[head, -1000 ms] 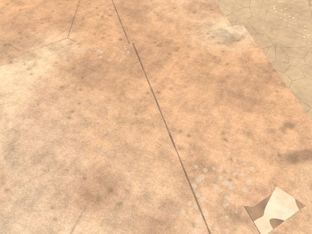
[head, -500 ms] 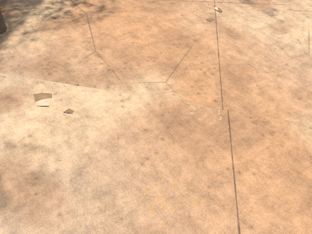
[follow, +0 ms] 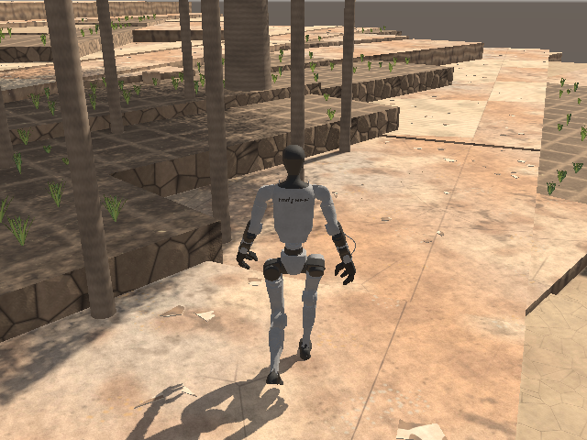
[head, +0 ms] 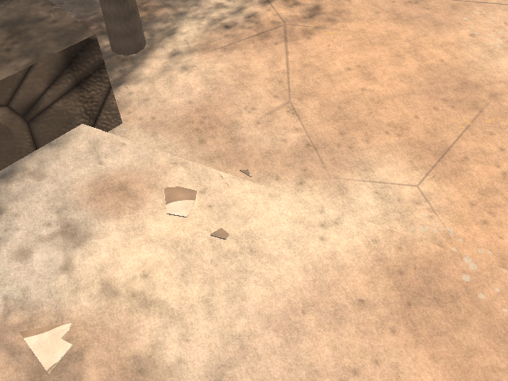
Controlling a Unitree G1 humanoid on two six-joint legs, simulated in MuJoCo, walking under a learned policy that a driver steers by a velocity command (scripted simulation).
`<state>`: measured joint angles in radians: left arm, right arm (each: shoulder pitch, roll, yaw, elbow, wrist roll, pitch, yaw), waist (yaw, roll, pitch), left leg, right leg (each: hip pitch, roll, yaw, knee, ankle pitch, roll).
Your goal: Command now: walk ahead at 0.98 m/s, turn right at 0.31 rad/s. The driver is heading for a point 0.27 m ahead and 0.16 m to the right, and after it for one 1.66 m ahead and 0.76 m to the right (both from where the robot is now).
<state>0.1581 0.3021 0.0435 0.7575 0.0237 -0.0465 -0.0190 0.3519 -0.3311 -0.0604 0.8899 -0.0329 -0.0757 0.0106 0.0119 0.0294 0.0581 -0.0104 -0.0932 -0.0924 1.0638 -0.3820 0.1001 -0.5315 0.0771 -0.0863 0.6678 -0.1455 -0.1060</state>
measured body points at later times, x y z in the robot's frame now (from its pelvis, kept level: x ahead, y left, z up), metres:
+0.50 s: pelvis +0.46 -0.01 +0.03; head +0.50 -0.02 +0.47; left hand +0.61 +0.26 -0.09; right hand +0.55 -0.32 -0.06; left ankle +0.54 +0.10 -0.70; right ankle +0.28 -0.05 -0.59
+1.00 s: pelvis +0.83 -0.23 +0.01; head +0.87 -0.25 +0.46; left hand +1.06 -0.10 -0.13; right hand +0.76 -0.52 -0.07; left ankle +0.97 -0.10 -0.61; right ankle +0.82 -0.25 -0.70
